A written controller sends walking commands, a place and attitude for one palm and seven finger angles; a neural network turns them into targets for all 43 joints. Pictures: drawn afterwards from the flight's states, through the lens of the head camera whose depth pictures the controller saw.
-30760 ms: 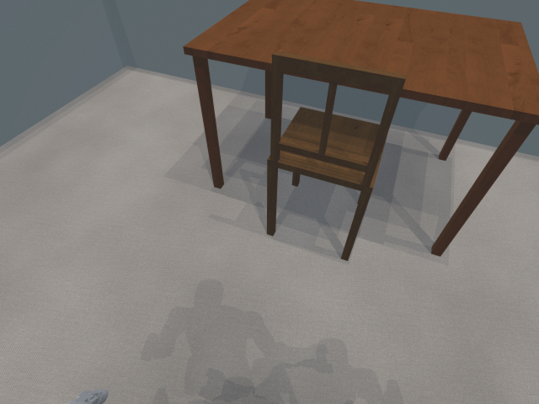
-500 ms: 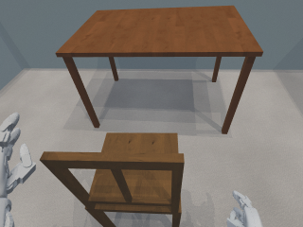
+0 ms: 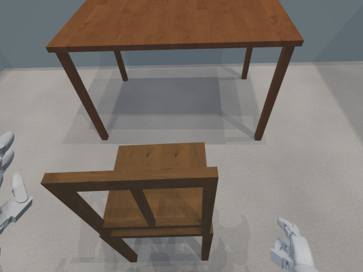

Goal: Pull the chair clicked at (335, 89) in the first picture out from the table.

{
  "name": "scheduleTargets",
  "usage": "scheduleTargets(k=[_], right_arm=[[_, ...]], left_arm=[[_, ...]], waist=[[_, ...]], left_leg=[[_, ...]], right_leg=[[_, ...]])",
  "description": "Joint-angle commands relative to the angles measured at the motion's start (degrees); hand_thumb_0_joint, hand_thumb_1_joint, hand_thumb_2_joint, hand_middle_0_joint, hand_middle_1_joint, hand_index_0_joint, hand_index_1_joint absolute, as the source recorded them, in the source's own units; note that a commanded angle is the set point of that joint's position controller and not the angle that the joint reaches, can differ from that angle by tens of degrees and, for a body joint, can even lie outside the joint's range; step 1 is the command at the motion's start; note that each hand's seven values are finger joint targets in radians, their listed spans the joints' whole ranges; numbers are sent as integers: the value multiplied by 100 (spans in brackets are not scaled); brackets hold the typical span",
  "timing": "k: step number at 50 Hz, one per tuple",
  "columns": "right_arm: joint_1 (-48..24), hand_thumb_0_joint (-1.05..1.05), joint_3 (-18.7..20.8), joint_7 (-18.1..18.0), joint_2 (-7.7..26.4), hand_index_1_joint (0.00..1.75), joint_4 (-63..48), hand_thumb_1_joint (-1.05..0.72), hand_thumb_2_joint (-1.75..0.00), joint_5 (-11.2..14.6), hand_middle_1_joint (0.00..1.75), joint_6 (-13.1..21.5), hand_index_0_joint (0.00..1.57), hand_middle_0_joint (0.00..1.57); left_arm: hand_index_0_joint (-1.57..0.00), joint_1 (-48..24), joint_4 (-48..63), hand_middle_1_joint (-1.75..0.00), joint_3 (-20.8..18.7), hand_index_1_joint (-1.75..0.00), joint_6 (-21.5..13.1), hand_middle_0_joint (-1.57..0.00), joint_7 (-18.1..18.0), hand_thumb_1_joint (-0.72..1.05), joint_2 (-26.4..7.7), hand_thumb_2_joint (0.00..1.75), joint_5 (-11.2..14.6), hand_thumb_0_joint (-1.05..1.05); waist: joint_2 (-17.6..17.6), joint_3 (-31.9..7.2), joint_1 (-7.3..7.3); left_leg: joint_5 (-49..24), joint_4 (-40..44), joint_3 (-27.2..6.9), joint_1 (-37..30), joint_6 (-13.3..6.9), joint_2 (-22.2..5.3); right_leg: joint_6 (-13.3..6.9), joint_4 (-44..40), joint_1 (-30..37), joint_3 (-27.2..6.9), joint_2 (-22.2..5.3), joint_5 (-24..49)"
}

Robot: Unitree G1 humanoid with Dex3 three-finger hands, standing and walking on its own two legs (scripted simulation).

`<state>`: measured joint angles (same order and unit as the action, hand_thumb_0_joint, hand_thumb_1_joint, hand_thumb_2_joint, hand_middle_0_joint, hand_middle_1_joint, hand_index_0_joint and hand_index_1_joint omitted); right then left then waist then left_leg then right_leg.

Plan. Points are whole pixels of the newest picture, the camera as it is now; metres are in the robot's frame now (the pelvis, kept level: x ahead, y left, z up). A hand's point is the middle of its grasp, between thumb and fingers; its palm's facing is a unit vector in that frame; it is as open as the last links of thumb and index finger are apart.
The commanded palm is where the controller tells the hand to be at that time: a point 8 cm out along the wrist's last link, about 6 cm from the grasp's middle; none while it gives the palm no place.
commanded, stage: step back with the hand held close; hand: left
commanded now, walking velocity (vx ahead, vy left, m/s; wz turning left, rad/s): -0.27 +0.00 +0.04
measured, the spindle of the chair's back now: (144, 207) +0.29 +0.13 -0.10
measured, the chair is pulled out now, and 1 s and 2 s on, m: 0.59 0.59 0.59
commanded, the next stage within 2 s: stop stepping back and stand still in 1.66 s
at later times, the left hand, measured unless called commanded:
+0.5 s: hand out of the picture +0.14 +0.27 +0.16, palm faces +0.48 -0.74 -0.48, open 7.4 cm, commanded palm +0.08 +0.30 +0.18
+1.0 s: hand out of the picture +0.13 +0.27 +0.17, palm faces +0.47 -0.72 -0.52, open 7.4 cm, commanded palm +0.06 +0.30 +0.18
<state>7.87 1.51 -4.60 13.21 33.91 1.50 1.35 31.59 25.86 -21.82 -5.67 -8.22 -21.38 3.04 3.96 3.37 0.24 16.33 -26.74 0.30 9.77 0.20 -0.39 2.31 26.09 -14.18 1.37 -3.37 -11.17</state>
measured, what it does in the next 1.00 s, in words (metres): shifts its weight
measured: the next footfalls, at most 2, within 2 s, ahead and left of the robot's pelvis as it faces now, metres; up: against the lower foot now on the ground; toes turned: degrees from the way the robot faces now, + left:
right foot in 1.60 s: -0.10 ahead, -0.18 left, +0.00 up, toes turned -2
left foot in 1.82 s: -0.17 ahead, +0.06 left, +0.00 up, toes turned +2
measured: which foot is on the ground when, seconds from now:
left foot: down 0.00-1.00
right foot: down 0.00-1.00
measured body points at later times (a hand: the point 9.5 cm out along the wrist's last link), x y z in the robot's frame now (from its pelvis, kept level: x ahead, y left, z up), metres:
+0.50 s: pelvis -0.06 -0.01 -0.01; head -0.04 -0.01 +0.44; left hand +0.11 +0.30 +0.18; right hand +0.11 -0.25 -0.10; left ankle -0.02 +0.12 -0.74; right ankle +0.03 -0.15 -0.74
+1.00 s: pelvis -0.07 +0.00 -0.02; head -0.03 +0.01 +0.43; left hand +0.10 +0.30 +0.19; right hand +0.11 -0.24 -0.10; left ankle -0.02 +0.12 -0.74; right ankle +0.02 -0.14 -0.74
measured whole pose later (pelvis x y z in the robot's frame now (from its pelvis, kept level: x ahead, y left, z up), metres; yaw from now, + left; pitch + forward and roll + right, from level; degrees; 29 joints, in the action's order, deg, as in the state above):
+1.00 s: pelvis -0.07 +0.00 -0.02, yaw +2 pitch +2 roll -1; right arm 10.5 1.3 -5.2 11.4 35.2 0.6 5.4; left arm 32.2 32.3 -27.4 -11.4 -10.8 -25.7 1.7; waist 0.1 1.7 -0.3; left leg 15.0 -37.4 -2.5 24.6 0.5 -1.0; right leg 1.1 33.2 -25.3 2.1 -2.0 -8.9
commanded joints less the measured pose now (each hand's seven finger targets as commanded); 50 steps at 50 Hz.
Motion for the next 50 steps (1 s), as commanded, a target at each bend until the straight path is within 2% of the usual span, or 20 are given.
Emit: scheduleTargets(k=[1,2,7,14,16,18,20,23,27,30,34,36,37,39,41,44,45,47,49,50], right_arm=[[-516,0,227,-108,481,30,-933,-90,-90,20,30,231,20,20],[-496,0,248,-131,501,30,-886,-90,-90,36,30,250,20,20],[-404,0,248,-172,518,30,-851,-90,-90,28,30,332,20,20],[-250,0,177,-178,548,30,-888,-90,-90,-26,30,437,20,20],[-225,0,171,-171,549,30,-898,-90,-90,-39,30,461,20,20],[-189,0,160,-176,551,30,-882,-90,-90,-37,30,482,20,20],[-191,0,163,-154,569,30,-907,-90,-90,-43,30,508,20,20],[-154,0,154,-151,587,30,-896,-90,-90,-30,30,561,20,20],[-219,0,202,-150,627,30,-837,-90,-90,-20,30,621,20,20],[-195,0,188,-116,615,30,-888,-90,-90,-44,30,673,20,20],[-140,0,229,-100,568,30,-813,-90,-90,-48,30,706,20,20],[-76,0,253,-76,557,30,-759,-90,-90,-74,30,716,20,20],[-73,0,288,-85,580,30,-655,-90,-90,-78,30,699,20,20],[-72,0,267,-45,546,30,-644,-90,-90,-112,30,673,20,20],[-148,0,256,-44,522,30,-610,-90,-90,-136,30,644,20,20],[-230,0,252,-86,580,30,-674,-90,-90,-116,30,604,20,20],[-289,0,248,-97,572,30,-709,-90,-90,-98,30,631,20,20],[-367,0,259,-139,626,30,-728,-90,-90,-66,30,683,20,20],[-265,0,261,-141,544,30,-719,-90,-90,-93,30,773,20,20],[-264,0,273,-131,524,30,-688,-90,-90,-101,30,824,20,20]], left_arm=[[-20,79,1386,-30,-983,-30,-396,-20,-238,90,-1204,90,8,0],[-20,-11,1503,-30,-1045,-30,-399,-20,-260,90,-1312,90,11,0],[-20,-31,1460,-30,-957,-30,-396,-20,-322,90,-1206,90,16,0],[-20,-276,1470,-30,-886,-30,-450,-20,-397,90,-1173,90,-74,0],[-20,-316,1380,-30,-935,-30,-472,-20,-410,90,-1212,90,-98,0],[-20,-275,1387,-30,-939,-30,-500,-20,-418,90,-1207,90,-99,0],[-20,-304,1402,-30,-957,-30,-528,-20,-418,90,-1240,90,-112,0],[-20,-202,1499,-30,-965,-30,-562,-20,-426,90,-1212,90,-109,0],[-20,-159,1580,-30,-1095,-30,-612,-20,-441,90,-1336,90,-129,0],[-20,-172,1724,-30,-1068,-30,-697,-20,-407,90,-1215,90,-147,0],[-20,-201,1738,-30,-1087,-30,-748,-20,-386,90,-1193,90,-115,0],[-20,-223,1717,-30,-1081,-30,-789,-20,-379,90,-1224,90,-102,0],[-20,-196,1671,-30,-1149,-30,-779,-20,-400,90,-1327,90,-91,0],[-20,-215,1661,-30,-1088,-30,-798,-20,-407,90,-1285,90,-84,0],[-20,-156,1667,-30,-1207,-30,-826,-20,-428,90,-1398,90,-85,0],[-20,-35,1786,-30,-1256,-30,-875,-20,-419,90,-1380,90,-84,0],[-20,-35,1770,-30,-1286,-30,-922,-20,-412,90,-1378,90,-94,0],[-20,-4,1727,-30,-1339,-30,-945,-20,-414,90,-1327,90,-153,0],[-20,-61,1904,-30,-1263,-30,-989,-20,-360,90,-1263,90,-124,0],[-20,-33,1861,-30,-1283,-30,-1014,-20,-324,90,-1268,90,-109,0]], waist=[[-90,-1183,104],[28,-1201,83],[5,-1037,68],[-120,-642,51],[-308,-568,51],[-167,-570,35],[-302,-565,45],[-58,-663,36],[261,-665,54],[390,-752,80],[74,-818,70],[-398,-846,43],[-430,-817,20],[-788,-920,3],[-831,-1010,2],[-281,-1007,1],[63,-970,9],[825,-859,23],[586,-1075,45],[533,-1118,66]], left_leg=[[-2318,256,-415,311,-167,-703],[-2201,297,-438,328,-174,-723],[-1042,227,-488,892,-168,-659],[778,261,-532,1535,-201,-491],[1059,215,-525,1649,-208,-461],[1182,240,-531,1676,-227,-471],[1241,203,-559,1746,-226,-465],[1308,368,-645,1872,-256,-536],[1065,499,-737,2128,-292,-661],[1122,617,-859,2665,-358,-818],[811,186,-723,2597,-291,-687],[915,-287,-554,2201,-176,-398],[929,-475,-470,1929,-141,-319],[920,-775,-428,1602,-99,-204],[815,-758,-479,1395,-125,-228],[773,73,-795,1761,-232,-569],[1122,360,-902,2150,-311,-740],[1207,859,-1236,3006,-519,-1143],[-85,455,-1176,2699,-482,-1164],[-298,344,-1108,2602,-474,-1183]], right_leg=[[-236,194,816,-126,-325,1693],[-239,231,797,-152,-322,1594],[-269,135,671,-325,-323,1046],[-284,-295,128,-565,-323,-678],[-280,-429,5,-595,-338,-1108],[-285,-476,-21,-589,-336,-1277],[-279,-514,-66,-605,-324,-1443],[-252,-351,133,-495,-252,-1341],[-226,-14,451,-379,-159,-591],[-192,536,869,-276,-58,-201],[-275,518,691,-455,-188,152],[-443,-51,159,-805,-442,-200],[-557,-320,-119,-977,-597,-313],[-646,-668,-479,-1037,-795,-847],[-632,-723,-616,-907,-817,-1034],[-395,-195,-241,-503,-359,-914],[-298,133,33,-405,-203,-1012],[-167,1112,834,-118,141,-198],[-176,1284,832,-119,132,603],[-190,1347,783,-169,98,563]])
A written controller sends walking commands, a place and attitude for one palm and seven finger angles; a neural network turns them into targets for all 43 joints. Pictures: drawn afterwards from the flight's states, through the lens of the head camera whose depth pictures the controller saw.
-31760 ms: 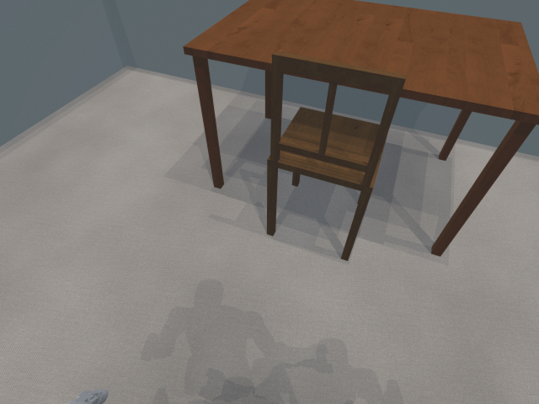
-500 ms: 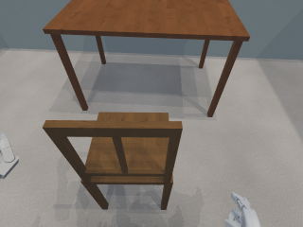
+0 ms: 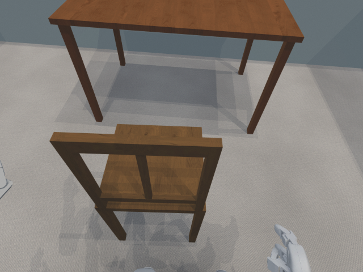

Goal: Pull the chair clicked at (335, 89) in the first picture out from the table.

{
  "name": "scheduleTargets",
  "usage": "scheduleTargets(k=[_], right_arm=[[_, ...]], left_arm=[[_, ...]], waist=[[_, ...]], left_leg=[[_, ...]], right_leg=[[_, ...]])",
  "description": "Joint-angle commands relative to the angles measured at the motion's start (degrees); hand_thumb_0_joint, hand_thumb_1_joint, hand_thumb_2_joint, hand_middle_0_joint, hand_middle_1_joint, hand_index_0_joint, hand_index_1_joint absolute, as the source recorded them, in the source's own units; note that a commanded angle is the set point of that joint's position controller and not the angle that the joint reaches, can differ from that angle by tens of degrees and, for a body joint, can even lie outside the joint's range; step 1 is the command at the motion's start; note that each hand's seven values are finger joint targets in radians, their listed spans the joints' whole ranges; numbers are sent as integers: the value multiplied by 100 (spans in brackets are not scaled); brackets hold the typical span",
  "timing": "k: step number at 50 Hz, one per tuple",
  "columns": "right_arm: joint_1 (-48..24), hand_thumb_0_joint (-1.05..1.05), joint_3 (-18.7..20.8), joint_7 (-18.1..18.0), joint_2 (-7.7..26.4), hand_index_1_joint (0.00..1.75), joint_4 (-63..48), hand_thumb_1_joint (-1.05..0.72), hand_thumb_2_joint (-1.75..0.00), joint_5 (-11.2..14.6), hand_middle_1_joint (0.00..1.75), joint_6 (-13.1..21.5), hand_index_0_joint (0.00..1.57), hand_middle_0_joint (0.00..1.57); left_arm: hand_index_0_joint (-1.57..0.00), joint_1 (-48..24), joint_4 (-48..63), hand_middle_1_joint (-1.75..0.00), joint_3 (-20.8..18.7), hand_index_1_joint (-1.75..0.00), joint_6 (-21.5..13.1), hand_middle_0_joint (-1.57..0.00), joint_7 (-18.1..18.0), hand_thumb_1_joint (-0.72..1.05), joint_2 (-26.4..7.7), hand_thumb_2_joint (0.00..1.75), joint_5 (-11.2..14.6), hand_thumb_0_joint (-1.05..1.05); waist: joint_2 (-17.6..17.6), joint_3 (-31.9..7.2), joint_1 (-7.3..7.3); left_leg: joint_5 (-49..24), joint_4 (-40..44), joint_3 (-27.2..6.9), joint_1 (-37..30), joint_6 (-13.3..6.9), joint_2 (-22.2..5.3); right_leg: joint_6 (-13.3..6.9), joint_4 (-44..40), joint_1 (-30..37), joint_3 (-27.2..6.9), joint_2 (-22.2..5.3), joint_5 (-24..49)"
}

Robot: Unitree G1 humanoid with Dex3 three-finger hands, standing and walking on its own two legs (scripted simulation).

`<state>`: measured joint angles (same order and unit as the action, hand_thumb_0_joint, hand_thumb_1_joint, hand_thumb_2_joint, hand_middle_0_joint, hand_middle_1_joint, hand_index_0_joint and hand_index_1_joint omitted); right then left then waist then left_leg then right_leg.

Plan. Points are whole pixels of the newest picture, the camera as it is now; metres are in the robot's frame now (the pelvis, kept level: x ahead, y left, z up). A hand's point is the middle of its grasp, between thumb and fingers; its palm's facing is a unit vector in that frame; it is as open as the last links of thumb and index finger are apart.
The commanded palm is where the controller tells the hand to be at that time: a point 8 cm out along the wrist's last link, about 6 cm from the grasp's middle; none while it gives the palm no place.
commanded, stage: step back with the hand held close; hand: left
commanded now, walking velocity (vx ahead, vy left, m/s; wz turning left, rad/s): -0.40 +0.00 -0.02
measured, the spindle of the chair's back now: (145, 177) +0.36 +0.12 -0.08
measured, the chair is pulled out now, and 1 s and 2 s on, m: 0.59 0.59 0.59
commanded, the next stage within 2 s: stop stepping back and stand still in 0.66 s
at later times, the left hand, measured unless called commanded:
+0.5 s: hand out of the picture +0.16 +0.26 +0.19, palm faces +0.43 -0.78 -0.46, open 7.4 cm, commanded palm +0.10 +0.29 +0.19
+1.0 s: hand out of the picture +0.06 +0.23 +0.18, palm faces +0.40 -0.79 -0.46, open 7.4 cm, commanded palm +0.00 +0.27 +0.19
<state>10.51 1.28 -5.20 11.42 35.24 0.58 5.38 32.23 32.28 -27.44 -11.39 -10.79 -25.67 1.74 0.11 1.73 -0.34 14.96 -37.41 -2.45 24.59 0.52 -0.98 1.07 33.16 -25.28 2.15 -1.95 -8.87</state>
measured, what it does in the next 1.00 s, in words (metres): walks backwards: right foot, then left foot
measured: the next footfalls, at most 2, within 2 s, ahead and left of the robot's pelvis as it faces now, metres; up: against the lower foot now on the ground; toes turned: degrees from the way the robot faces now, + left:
right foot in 0.60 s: -0.04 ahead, -0.18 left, +0.00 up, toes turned -5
left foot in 0.82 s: -0.10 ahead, +0.07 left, +0.00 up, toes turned +0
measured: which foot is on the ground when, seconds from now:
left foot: down 0.00-0.66, up 0.68-0.80, down 0.82-1.00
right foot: down 0.00-0.34, up 0.36-0.58, down 0.60-1.00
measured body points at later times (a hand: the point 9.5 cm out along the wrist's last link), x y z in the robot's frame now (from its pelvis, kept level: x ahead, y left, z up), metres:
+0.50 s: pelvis -0.04 -0.01 +0.01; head +0.00 +0.02 +0.46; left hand +0.13 +0.30 +0.21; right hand +0.13 -0.24 -0.07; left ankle -0.01 +0.11 -0.72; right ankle -0.03 -0.15 -0.69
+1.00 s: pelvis -0.14 -0.03 +0.01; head -0.14 -0.01 +0.46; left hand +0.03 +0.27 +0.20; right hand +0.00 -0.28 -0.06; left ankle -0.09 +0.08 -0.72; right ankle -0.09 -0.17 -0.72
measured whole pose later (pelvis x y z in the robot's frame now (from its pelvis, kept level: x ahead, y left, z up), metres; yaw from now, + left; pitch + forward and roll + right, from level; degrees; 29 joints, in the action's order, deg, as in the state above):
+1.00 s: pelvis -0.14 -0.03 +0.01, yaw -1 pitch -2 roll -2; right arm 14.5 0.7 -4.5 11.1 36.3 1.4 8.2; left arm 34.8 32.1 -25.5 -11.5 -9.7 -25.5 2.6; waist -1.5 1.6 -1.1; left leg 13.2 -32.6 -1.6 18.2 0.0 -1.6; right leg 1.6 29.2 -17.0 2.3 -0.9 -14.2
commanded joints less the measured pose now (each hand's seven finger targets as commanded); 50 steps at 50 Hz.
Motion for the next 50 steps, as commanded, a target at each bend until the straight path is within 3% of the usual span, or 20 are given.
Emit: scheduleTargets(k=[1,5,8,10,12,15,17,18,21,23,29,31,33,35,39,40,42,44,47,50], right_arm=[[-532,0,291,-56,710,30,-806,-90,-90,-18,30,478,20,20],[-403,0,305,7,709,30,-683,-90,-90,-72,30,598,20,20],[-149,0,380,52,589,30,-579,-90,-90,-75,30,505,20,20],[-442,0,374,113,534,30,-583,-90,-90,-105,30,363,20,20],[-687,0,275,82,502,30,-636,-90,-90,-61,30,267,20,20],[-466,0,176,10,501,30,-637,-90,-90,-43,30,177,20,20],[-597,0,404,-12,772,30,-677,-90,-90,-59,30,271,20,20],[-448,0,331,44,589,30,-702,-90,-90,-76,30,408,20,20],[-258,0,470,133,707,30,-409,-90,-90,-161,30,648,20,20],[-251,0,460,205,691,30,-393,-90,-90,-130,30,766,20,20],[-463,0,335,218,721,30,-332,-90,-90,-169,30,806,20,20],[-353,0,347,231,722,30,-412,-90,-90,-129,30,719,20,20],[-288,0,446,211,624,30,-589,-90,-90,-2,30,585,20,20],[-578,0,391,156,415,30,-627,-90,-90,-8,30,431,20,20],[-563,0,182,11,389,30,-696,-90,-90,31,30,226,20,20],[-494,0,208,-12,488,30,-761,-90,-90,57,30,200,20,20],[-468,0,357,-22,752,30,-874,-90,-90,107,30,291,20,20],[-507,0,209,-21,650,30,-919,-90,-90,36,30,463,20,20],[-238,0,205,20,715,30,-775,-90,-90,109,30,624,20,20],[-197,0,181,52,754,30,-717,-90,-90,86,30,673,20,20]], left_arm=[[-20,-146,1240,-30,-730,-30,-491,-20,-26,90,-834,90,31,0],[-20,-289,1402,-30,-661,-30,-569,-20,26,90,-795,90,72,0],[-20,-284,1139,-30,-711,-30,-545,-20,-16,90,-972,90,87,0],[-20,-288,970,-30,-679,-30,-427,-20,-75,90,-1025,90,57,0],[-20,-142,829,-30,-946,-30,-410,-20,-100,90,-1179,90,23,0],[-20,155,1044,-30,-834,-30,-574,-20,-35,90,-968,90,64,0],[-20,71,1299,-30,-918,-30,-695,-20,-54,90,-1065,90,39,0],[-20,160,1212,-30,-764,-30,-709,-20,27,90,-851,90,143,0],[-20,-285,1662,-30,-553,-30,-743,-20,67,90,-770,90,124,0],[-20,-244,1651,-30,-440,-30,-767,-20,109,90,-687,90,133,0],[-20,60,1139,-30,-802,-30,-828,-20,242,90,-979,90,152,0],[-20,81,1024,-30,-749,-30,-865,-20,278,90,-901,90,122,0],[-20,328,888,-30,-728,-30,-797,-20,282,90,-1016,90,208,0],[-20,421,715,-30,-901,-30,-676,-20,157,90,-1103,90,195,0],[-20,654,663,-30,-883,-30,-558,-20,11,90,-987,90,153,0],[-20,619,805,-30,-774,-30,-541,-20,2,90,-962,90,198,0],[-20,463,1271,-30,-687,-30,-549,-20,3,90,-1039,90,200,0],[-20,189,1501,-30,-740,-30,-470,-20,-17,90,-1129,90,130,0],[-20,-33,1433,-30,-491,-30,-408,-20,-23,90,-1014,90,108,0],[-20,-155,858,-30,-374,-30,-345,-20,-24,90,-796,90,8,0]], waist=[[1036,-814,127],[848,-1033,110],[-751,-1085,15],[-1151,-1122,81],[-991,-942,86],[-508,-874,-10],[1277,-753,-16],[1609,-1040,-80],[1318,-780,-46],[1396,-1003,52],[1171,-905,104],[453,-1114,55],[-999,-1374,-5],[-1076,-1091,67],[-890,-1081,-76],[-556,-1098,-68],[791,-1021,-1],[1865,-714,-43],[846,-548,-64],[1072,-241,-46]], left_leg=[[135,1486,-871,1345,-561,-1214],[-362,806,-604,903,-431,-996],[1303,-863,96,344,38,153],[1453,-2357,-56,-8,56,161],[1458,-1507,-185,-14,3,-43],[407,1359,104,-662,-116,-153],[-1145,1942,-1269,-258,-767,-1739],[-1120,2095,-1291,16,-933,-1991],[-4086,1197,-719,-1143,-928,-1810],[-4484,949,-651,-1812,-747,-1637],[-2432,828,-550,-1073,-397,-1388],[-1633,358,-102,-729,-142,-925],[57,-731,387,-563,143,-90],[1384,-1681,-72,28,111,21],[383,848,99,-593,35,-102],[-152,1536,78,-923,-65,-285],[-834,1952,-884,-939,-494,-1265],[1293,2462,-1162,166,-629,-1358],[1314,1781,-704,22,-395,-774],[2397,2062,-542,524,-321,-616]], right_leg=[[-84,803,1903,-264,-27,-60],[-230,450,1737,-445,-187,351],[-859,-1449,776,-2020,-1435,-30],[-1251,-1958,439,-2153,-2023,-623],[-1112,-1493,610,-1479,-1697,289],[-408,-686,870,-623,-861,363],[47,1102,733,-103,-17,-817],[-8,2235,675,-315,121,-1940],[-39,1939,-66,-419,88,-1783],[-134,908,117,-251,20,-1444],[-117,-1019,1364,141,20,118],[-265,-942,1587,-75,-225,1386],[-800,-1251,1164,-1257,-1311,2104],[-1197,-1510,998,-1531,-1878,1735],[-539,-737,1348,-629,-1010,1446],[-279,-485,1331,-427,-709,653],[37,35,1112,-137,-106,-1077],[0,593,1382,-195,-27,-1772],[10,-730,1815,-247,-30,-814],[-22,-675,1935,-191,99,-1480]])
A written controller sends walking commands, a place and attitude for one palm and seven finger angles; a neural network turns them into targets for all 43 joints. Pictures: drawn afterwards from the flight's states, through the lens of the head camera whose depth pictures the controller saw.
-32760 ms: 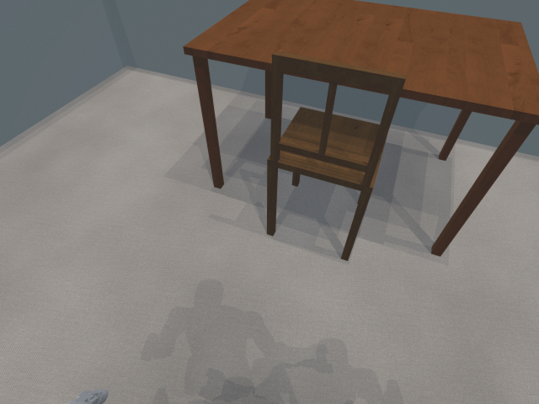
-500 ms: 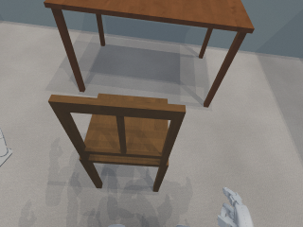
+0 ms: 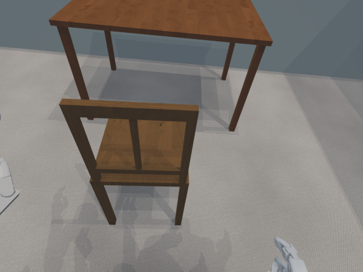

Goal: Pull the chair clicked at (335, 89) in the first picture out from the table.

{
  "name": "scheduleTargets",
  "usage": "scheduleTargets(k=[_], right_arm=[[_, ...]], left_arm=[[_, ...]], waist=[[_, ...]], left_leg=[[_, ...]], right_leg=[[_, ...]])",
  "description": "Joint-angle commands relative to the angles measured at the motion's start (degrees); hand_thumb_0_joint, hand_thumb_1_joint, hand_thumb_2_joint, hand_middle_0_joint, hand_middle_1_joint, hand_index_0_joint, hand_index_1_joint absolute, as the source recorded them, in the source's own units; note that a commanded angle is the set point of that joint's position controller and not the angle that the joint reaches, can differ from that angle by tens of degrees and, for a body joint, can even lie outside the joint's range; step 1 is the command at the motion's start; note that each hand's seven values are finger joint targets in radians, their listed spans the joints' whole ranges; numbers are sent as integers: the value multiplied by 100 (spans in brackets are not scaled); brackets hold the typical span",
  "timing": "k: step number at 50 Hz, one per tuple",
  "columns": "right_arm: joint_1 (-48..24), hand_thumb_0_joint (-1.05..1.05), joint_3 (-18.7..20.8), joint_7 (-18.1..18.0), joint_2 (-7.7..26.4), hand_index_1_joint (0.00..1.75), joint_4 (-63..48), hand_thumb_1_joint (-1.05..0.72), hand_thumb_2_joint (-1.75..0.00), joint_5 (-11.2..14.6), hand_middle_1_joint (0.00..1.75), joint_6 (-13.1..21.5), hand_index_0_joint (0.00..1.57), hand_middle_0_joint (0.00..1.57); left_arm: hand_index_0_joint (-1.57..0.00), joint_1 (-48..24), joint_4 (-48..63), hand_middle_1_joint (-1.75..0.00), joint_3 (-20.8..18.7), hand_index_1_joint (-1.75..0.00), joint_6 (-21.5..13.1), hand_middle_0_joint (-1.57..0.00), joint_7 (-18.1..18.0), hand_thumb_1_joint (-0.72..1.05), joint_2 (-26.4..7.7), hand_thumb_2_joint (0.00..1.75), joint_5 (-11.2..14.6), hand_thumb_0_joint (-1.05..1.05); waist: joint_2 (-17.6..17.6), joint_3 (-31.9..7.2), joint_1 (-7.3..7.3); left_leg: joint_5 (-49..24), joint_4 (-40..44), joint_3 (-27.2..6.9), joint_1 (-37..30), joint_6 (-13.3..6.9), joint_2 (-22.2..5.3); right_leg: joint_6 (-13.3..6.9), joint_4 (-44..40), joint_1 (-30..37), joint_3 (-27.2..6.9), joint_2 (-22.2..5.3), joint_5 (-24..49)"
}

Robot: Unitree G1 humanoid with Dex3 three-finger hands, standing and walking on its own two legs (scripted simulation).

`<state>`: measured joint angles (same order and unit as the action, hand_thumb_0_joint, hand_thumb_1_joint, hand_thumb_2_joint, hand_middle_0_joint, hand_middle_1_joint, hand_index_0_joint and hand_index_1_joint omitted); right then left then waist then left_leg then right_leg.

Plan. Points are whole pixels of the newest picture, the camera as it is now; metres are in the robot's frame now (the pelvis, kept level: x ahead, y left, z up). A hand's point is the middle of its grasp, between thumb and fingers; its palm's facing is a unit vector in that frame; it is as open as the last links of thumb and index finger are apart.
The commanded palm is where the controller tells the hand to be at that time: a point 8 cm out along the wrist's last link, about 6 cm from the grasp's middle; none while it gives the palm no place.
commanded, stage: stop stepping back and stand still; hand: left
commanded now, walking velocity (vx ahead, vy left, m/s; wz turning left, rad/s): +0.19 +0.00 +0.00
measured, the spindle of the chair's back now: (136, 145) +0.50 +0.16 -0.09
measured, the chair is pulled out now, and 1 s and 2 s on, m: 0.59 0.59 0.59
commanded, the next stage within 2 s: let the arm hang, fingers relaxed in 0.52 s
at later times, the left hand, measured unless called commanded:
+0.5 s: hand out of the picture +0.14 +0.27 +0.17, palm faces +0.45 -0.76 -0.47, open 7.4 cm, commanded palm +0.09 +0.30 +0.18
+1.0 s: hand out of the picture +0.02 +0.16 -0.17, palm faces +0.09 -0.98 -0.16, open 6.7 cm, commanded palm none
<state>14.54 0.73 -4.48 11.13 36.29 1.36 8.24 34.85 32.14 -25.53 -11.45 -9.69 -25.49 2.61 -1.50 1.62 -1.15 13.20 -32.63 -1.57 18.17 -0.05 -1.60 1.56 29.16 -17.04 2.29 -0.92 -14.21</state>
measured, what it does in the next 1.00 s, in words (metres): steps on the spot: right foot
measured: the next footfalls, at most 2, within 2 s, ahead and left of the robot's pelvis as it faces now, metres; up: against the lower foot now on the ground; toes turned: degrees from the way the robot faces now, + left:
right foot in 0.52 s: +0.01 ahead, -0.13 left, +0.00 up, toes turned -2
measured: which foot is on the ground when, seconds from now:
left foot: down 0.00-1.00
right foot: down 0.00-0.34, up 0.36-0.50, down 0.52-1.00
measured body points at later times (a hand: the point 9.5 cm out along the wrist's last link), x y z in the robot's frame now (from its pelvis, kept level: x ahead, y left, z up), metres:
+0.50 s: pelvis -0.04 +0.00 +0.00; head -0.07 +0.01 +0.45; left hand +0.11 +0.31 +0.20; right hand +0.09 -0.24 -0.08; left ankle +0.00 +0.10 -0.73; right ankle -0.04 -0.13 -0.73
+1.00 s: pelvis -0.04 -0.02 +0.00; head -0.02 +0.01 +0.45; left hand +0.01 +0.21 -0.15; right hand -0.03 -0.25 -0.14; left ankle +0.00 +0.10 -0.73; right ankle -0.04 -0.13 -0.73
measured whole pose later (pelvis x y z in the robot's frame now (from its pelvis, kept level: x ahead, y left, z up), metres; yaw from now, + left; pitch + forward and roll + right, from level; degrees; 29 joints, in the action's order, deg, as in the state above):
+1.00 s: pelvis -0.04 -0.02 +0.00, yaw +3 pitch -1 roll -1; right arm 19.2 -0.1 -1.2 9.1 56.3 -1.4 -0.8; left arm 15.0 -49.4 -1.6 1.3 -1.7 -9.5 -0.4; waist -1.8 3.7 -0.4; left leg 11.2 -29.4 -1.9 16.7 -0.5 0.0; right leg -1.0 27.1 -11.3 5.3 -0.1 -14.3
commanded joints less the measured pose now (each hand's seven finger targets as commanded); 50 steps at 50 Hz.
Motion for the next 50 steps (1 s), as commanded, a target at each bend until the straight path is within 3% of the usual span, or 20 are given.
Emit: scheduleTargets(k=[1,6,9,10,14,17,19,20,23,26,28,30,31,32,34,36,38,41,46,50], right_arm=[[-585,0,245,-11,785,30,-840,-90,-90,15,30,377,20,20],[-524,0,276,33,733,30,-815,-90,-90,-56,30,263,20,20],[-426,0,294,56,760,30,-698,-90,-90,-110,30,142,20,20],[-410,0,274,79,765,30,-631,-90,-90,-122,30,106,20,20],[-544,0,178,-4,721,30,-737,-90,-90,-84,30,113,20,20],[-622,0,272,-6,731,30,-815,-90,-90,-47,30,243,20,20],[-672,0,290,73,584,30,-919,-90,-90,-30,30,261,20,20],[-659,0,286,127,631,30,-861,-90,-90,13,30,275,20,20],[-533,0,236,113,710,30,-772,-90,-90,-3,30,355,20,20],[-558,0,202,79,707,30,-657,-90,-90,-101,30,411,20,20],[-529,0,304,90,766,30,-640,-90,-90,-39,30,390,20,20],[-611,0,274,99,736,30,-711,-90,-90,-58,30,354,20,20],[-226,0,391,537,1166,30,545,-90,-90,-184,30,109,20,20],[236,0,287,503,466,30,572,-90,-90,-167,30,-222,20,20],[78,0,222,475,592,30,445,-90,-90,-250,30,-484,20,20],[47,0,190,467,633,30,452,-90,-90,-310,30,-629,20,20],[54,0,156,445,630,30,614,-90,-90,-317,30,-699,20,20],[79,0,74,386,642,30,1009,-90,-90,-283,30,-676,20,20],[399,0,64,291,334,30,1515,-90,-90,-286,30,-698,20,20],[682,0,82,285,313,30,1751,-90,-90,-250,30,-766,20,20]], left_arm=[[-20,-493,691,-30,-533,-30,-315,-20,-125,90,-774,90,-105,0],[-20,-937,399,-30,-429,-30,-312,-20,-49,90,-825,90,-159,0],[-20,-1081,500,-30,-423,-30,-319,-20,-28,90,-907,90,-140,0],[-20,-1115,472,-30,-431,-30,-315,-20,-26,90,-903,90,-120,0],[-20,-1068,411,-30,-499,-30,-328,-20,-79,90,-901,90,-108,0],[-20,-903,789,-30,-747,-30,-418,-20,-43,90,-1075,90,-156,0],[-20,-758,570,-30,-536,-30,-363,-20,29,90,-808,90,-163,0],[-20,-597,389,-30,-450,-30,-357,-20,41,90,-738,90,-137,0],[-20,-594,577,-30,-387,-30,-392,-20,29,90,-801,90,-113,0],[-20,-1035,470,-30,-521,-30,-441,-20,13,90,-970,90,-89,0],[-20,-985,390,-30,-379,-30,-350,-20,17,90,-821,90,-117,0],[-20,-856,537,-30,-368,-30,-318,-20,7,90,-805,90,-60,0],[-20,-1023,-3794,-30,1810,-30,736,-20,754,90,722,90,-629,0],[-20,-806,-3950,-30,1869,-30,1116,-20,846,90,1213,90,-530,0],[-20,-1138,-4379,-30,2016,-30,1205,-20,871,90,1134,90,-465,0],[-20,-1513,-4980,-30,2069,-30,1199,-20,863,90,955,90,-474,0],[-20,-1741,-5649,-30,2135,-30,1225,-20,842,90,858,90,-452,0],[-20,-1732,-6746,-30,2278,-30,1217,-20,825,90,796,90,-386,0],[-20,-1437,-7841,-30,2265,-30,1178,-20,776,90,1073,90,-368,0],[-20,-1555,-8248,-30,2380,-30,1182,-20,798,90,1077,90,-328,0]], waist=[[1202,-59,36],[344,191,41],[-727,-50,-26],[-899,-241,-45],[-324,-56,-74],[2101,-206,38],[1509,167,67],[1016,211,122],[968,26,86],[993,-58,-35],[310,-139,-10],[197,-96,-31],[136,6,-276],[-129,-498,-135],[-454,-280,-1],[-947,-131,19],[-826,-142,30],[213,-221,130],[1228,-393,144],[705,-33,108]], left_leg=[[2707,1616,-629,1318,-268,-552],[2361,666,-222,875,-210,-107],[1445,-1187,188,-187,-90,350],[1220,-1590,253,-476,-91,368],[1526,492,-90,-626,-286,47],[3457,2678,-2036,519,-799,-1358],[3005,2540,-1772,1596,-971,-1290],[2443,2194,-1336,1402,-856,-1152],[2001,1698,-950,742,-518,-835],[1705,1456,-662,553,-285,-506],[1748,1145,-484,235,-225,-301],[1335,963,-442,-139,-234,-260],[-541,-56,-542,145,-277,-356],[-1277,89,-315,-402,-258,-278],[-19,335,-652,135,-367,-408],[-246,245,-661,236,-367,-214],[-723,337,-622,29,-339,-163],[-1161,740,-694,-108,-338,-292],[-558,970,-610,-327,-308,-283],[-25,1118,-670,-156,-314,-309]], right_leg=[[-82,-236,1051,-205,32,-1014],[-275,-1044,229,-761,-190,-1926],[-746,-1983,-930,-1830,-1068,-2926],[-849,-2047,-1119,-1826,-1282,-2959],[-573,-1198,-862,-1012,-820,-2497],[-60,1878,2,-107,171,-1268],[-69,2652,436,-256,114,-1003],[-95,1818,461,-153,14,-1051],[-122,-442,995,188,51,-571],[-366,-1096,1209,-276,-171,-283],[-388,-1184,641,-742,-216,-1115],[-454,-1435,243,-963,-389,-1214],[-531,-48,-384,-451,-665,683],[-489,-132,-226,-383,-520,1052],[-470,-308,-227,-409,-522,-289],[-589,-388,-49,-587,-610,-125],[-660,-335,92,-568,-619,131],[-475,-289,544,-477,-436,475],[-508,-598,860,-385,-427,443],[-520,-805,754,-345,-425,143]])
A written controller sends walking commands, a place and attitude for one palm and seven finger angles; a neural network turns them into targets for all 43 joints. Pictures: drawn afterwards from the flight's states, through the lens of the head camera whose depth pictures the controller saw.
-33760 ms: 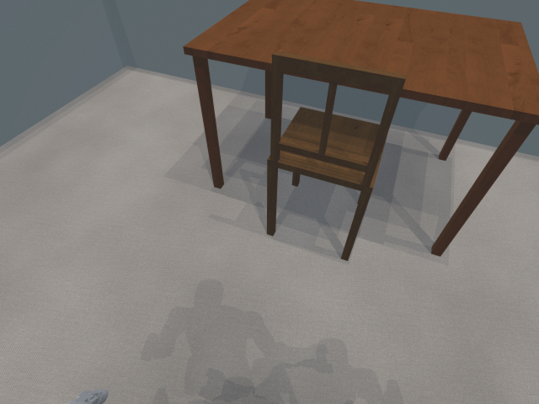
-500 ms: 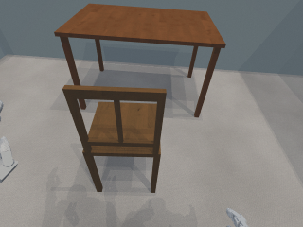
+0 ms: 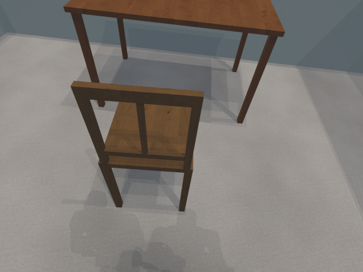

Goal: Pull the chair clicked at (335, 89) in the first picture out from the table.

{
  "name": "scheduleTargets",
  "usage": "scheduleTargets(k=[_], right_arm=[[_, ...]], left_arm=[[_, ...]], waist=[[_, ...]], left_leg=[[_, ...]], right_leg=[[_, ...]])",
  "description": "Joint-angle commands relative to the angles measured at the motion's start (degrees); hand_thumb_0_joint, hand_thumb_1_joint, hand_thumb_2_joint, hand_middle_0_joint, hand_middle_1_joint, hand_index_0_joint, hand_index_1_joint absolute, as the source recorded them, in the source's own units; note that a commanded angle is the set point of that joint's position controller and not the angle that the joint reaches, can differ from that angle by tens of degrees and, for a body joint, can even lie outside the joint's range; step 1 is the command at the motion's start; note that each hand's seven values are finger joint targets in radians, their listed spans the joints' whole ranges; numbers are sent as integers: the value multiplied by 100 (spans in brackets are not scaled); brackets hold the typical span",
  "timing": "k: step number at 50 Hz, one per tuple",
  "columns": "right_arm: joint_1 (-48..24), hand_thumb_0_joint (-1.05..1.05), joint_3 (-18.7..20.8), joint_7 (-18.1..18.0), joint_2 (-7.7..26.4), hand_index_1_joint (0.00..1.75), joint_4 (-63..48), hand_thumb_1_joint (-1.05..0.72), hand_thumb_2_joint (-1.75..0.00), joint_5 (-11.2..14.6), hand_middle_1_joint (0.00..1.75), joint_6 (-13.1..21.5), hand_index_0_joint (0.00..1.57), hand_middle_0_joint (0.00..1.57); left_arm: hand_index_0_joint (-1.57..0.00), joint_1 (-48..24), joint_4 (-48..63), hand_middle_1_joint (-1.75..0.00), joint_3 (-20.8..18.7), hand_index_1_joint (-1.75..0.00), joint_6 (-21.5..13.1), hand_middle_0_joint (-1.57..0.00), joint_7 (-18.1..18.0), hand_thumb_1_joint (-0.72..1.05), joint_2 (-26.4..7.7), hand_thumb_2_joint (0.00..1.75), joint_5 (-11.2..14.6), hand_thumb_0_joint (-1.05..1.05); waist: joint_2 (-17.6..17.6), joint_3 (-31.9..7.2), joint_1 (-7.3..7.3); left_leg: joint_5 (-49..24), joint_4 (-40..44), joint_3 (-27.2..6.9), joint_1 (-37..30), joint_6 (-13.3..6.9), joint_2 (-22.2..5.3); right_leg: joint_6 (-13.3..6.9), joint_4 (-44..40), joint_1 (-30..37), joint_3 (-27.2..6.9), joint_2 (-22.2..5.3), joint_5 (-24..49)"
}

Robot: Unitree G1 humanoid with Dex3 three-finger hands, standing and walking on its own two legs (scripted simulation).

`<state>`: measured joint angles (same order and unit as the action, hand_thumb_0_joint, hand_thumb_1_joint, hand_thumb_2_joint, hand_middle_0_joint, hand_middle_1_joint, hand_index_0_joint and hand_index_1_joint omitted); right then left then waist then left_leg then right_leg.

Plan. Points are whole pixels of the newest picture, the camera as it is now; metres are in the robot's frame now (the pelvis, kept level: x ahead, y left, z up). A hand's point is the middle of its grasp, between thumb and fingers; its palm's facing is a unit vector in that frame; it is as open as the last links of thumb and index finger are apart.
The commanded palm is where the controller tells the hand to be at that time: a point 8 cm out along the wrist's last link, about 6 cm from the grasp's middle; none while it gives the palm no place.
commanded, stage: let the arm hang, fingers relaxed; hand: left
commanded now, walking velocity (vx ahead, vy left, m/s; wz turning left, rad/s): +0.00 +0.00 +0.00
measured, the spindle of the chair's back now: (142, 129) +0.55 +0.16 -0.09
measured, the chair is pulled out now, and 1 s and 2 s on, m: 0.59 0.59 0.59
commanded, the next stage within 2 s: look to check the result in 0.72 s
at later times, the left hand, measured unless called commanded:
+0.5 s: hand out of the picture -0.02 +0.15 -0.17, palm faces +0.02 -0.99 -0.15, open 7.4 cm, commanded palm none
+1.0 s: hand out of the picture +0.00 +0.15 -0.17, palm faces +0.02 -0.98 -0.18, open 7.4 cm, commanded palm none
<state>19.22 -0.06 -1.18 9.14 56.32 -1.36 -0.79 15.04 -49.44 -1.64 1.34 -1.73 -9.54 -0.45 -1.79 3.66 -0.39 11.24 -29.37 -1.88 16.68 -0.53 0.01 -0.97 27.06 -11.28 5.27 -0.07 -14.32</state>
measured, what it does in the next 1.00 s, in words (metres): stands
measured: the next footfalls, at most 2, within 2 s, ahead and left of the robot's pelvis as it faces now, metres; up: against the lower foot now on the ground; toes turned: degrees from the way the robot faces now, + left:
none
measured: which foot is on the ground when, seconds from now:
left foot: down 0.00-1.00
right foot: down 0.00-1.00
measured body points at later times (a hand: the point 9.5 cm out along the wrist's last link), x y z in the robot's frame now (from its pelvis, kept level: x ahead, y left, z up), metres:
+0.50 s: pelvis +0.00 +0.00 +0.00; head +0.01 -0.01 +0.45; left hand -0.02 +0.20 -0.16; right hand -0.02 -0.20 -0.16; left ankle +0.05 +0.11 -0.74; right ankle +0.00 -0.11 -0.74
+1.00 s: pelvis +0.01 +0.00 +0.00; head +0.02 -0.01 +0.45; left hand +0.00 +0.21 -0.15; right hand -0.02 -0.21 -0.16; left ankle +0.05 +0.11 -0.74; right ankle +0.00 -0.11 -0.74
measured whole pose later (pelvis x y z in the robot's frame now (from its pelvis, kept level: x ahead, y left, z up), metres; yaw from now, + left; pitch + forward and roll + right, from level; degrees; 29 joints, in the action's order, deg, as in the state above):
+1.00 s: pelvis +0.01 +0.00 +0.00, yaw -1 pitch -2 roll +0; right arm 20.0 -0.2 -2.2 6.2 62.8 -0.6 0.2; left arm 18.8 -61.4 0.3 0.4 -2.3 -6.4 -0.2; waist 1.1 3.2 -0.5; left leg 11.0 -26.5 -0.6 13.8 -0.3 0.0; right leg -1.2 26.2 -9.8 3.9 -0.2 -14.7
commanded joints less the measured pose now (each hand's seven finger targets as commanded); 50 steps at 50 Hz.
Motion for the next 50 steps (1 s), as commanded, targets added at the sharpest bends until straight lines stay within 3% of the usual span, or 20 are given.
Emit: scheduleTargets(k=[1,4,10,12,16,17,25,29,32,37,41,47,50], right_arm=[[268,0,159,-40,515,30,-199,-90,-90,26,30,126,20,20],[437,0,159,-46,510,30,-55,-90,-90,33,30,99,20,20],[615,0,115,-63,419,30,235,-90,-90,56,30,109,20,20],[616,0,106,-74,386,30,293,-90,-90,67,30,99,20,20],[689,0,95,-76,291,30,398,-90,-90,64,30,106,20,20],[631,0,99,-82,275,30,417,-90,-90,71,30,93,20,20],[640,0,96,-104,157,30,469,-90,-90,65,30,135,20,20],[619,0,101,-115,111,30,474,-90,-90,63,30,137,20,20],[627,0,93,-131,82,30,497,-90,-90,73,30,146,20,20],[627,0,99,-135,100,30,486,-90,-90,71,30,138,20,20],[659,0,95,-132,123,30,490,-90,-90,67,30,156,20,20],[653,0,85,-135,108,30,548,-90,-90,84,30,151,20,20],[649,0,87,-136,125,30,560,-90,-90,72,30,146,20,20]], left_arm=[[-20,458,-196,-30,16,-30,-98,-20,9,90,-528,90,-15,0],[-20,492,-444,-30,63,-30,-100,-20,6,90,-532,90,-3,0],[-20,673,-805,-30,127,-30,-113,-20,-18,90,-469,90,17,0],[-20,751,-895,-30,146,-30,-111,-20,-30,90,-446,90,22,0],[-20,857,-998,-30,156,-30,-121,-20,-54,90,-369,90,17,0],[-20,884,-1023,-30,161,-30,-119,-20,-58,90,-337,90,11,0],[-20,962,-1063,-30,136,-30,-138,-20,-81,90,-178,90,3,0],[-20,966,-1066,-30,133,-30,-148,-20,-87,90,-110,90,0,0],[-20,957,-1084,-30,122,-30,-148,-20,-87,90,-110,90,4,0],[-20,926,-1091,-30,126,-30,-142,-20,-80,90,-93,90,6,0],[-20,910,-1070,-30,116,-30,-154,-20,-81,90,-116,90,13,0],[-20,888,-1087,-30,133,-30,-170,-20,-85,90,-124,90,19,0],[-20,878,-1082,-30,129,-30,-159,-20,-87,90,-129,90,21,0]], waist=[[625,-188,31],[238,-16,11],[31,87,-3],[133,236,6],[10,221,-10],[37,390,6],[297,258,4],[209,310,12],[413,295,21],[268,338,25],[244,127,14],[92,198,16],[246,252,7]], left_leg=[[295,820,-626,-1,-266,-468],[426,801,-586,27,-267,-448],[240,745,-478,-164,-271,-439],[328,783,-465,-147,-289,-450],[351,774,-449,-164,-282,-437],[397,781,-426,-140,-292,-436],[345,833,-473,-130,-292,-455],[261,809,-468,-139,-294,-447],[170,833,-477,-129,-304,-467],[270,868,-506,-103,-312,-470],[61,824,-494,-227,-301,-468],[-201,759,-451,-284,-305,-461],[-90,805,-461,-292,-290,-471]], right_leg=[[-273,-635,133,-646,-524,50],[-299,-739,13,-710,-542,-138],[-299,-792,-200,-763,-574,-216],[-300,-829,-302,-757,-541,-286],[-298,-796,-341,-779,-564,-340],[-298,-848,-452,-766,-546,-394],[-279,-709,-354,-759,-527,-167],[-285,-723,-364,-764,-529,-105],[-275,-726,-276,-727,-508,8],[-278,-725,-268,-703,-491,-30],[-278,-684,-174,-722,-528,79],[-289,-737,-150,-728,-540,247],[-281,-728,-229,-730,-542,120]])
